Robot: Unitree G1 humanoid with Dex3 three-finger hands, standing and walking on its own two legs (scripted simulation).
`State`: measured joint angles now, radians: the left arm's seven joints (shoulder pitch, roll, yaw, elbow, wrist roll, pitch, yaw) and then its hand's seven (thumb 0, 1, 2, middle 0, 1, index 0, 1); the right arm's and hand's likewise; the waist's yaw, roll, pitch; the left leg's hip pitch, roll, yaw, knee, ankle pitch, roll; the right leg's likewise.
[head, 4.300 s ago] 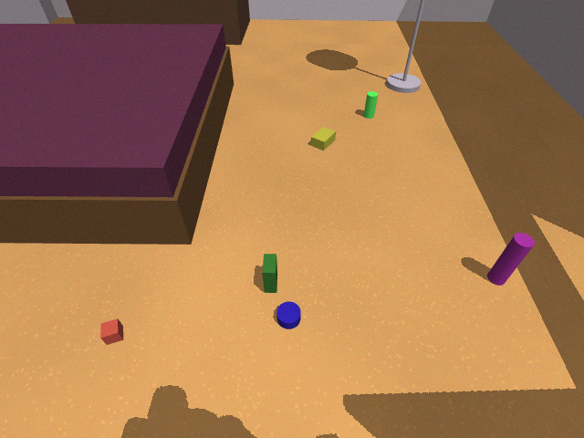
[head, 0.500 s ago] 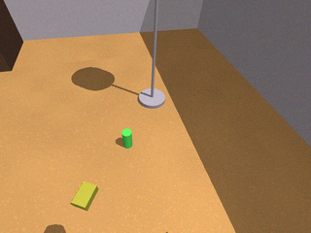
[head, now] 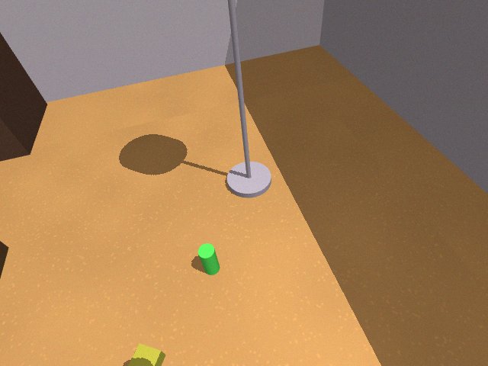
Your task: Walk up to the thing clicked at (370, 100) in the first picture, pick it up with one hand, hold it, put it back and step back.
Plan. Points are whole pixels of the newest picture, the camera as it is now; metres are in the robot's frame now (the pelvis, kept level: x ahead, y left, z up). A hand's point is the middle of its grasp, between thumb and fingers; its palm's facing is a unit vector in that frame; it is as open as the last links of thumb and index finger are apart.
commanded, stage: walk up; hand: left
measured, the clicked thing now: (209, 259) +0.68 +0.23 -0.69
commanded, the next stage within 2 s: none
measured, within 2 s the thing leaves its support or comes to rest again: neither
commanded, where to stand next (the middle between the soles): +0.33 +0.02 m, yaw +0 degrees
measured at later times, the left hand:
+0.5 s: hand (105, 333) +0.24 +0.31 -0.14, palm faces -0.08 -0.94 -0.34, open 7.4 cm
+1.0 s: hand (121, 294) +0.32 +0.31 -0.16, palm faces -0.02 -0.93 -0.37, open 7.4 cm
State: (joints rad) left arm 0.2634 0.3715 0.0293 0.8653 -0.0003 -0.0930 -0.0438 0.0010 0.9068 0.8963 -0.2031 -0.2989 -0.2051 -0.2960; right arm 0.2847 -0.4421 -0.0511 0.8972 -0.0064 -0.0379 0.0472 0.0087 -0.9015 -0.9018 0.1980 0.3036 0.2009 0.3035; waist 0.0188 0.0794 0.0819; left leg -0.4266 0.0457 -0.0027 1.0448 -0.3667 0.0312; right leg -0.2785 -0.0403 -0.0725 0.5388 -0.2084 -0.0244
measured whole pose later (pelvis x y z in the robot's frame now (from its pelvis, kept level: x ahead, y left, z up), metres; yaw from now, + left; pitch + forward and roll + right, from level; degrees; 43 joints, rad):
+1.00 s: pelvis +0.25 +0.04 -0.02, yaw +0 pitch -3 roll +0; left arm 0.19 0.39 0.00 0.97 -0.01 -0.01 0.00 0.00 0.91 0.90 -0.20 -0.30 -0.20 -0.30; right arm 0.19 -0.39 -0.02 0.98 -0.02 -0.02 0.01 0.01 -0.90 -0.90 0.20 0.30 0.20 0.30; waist 0.01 0.00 0.09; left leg -0.35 0.03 0.03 0.70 -0.30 0.01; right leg -0.35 -0.04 0.00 0.71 -0.34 0.00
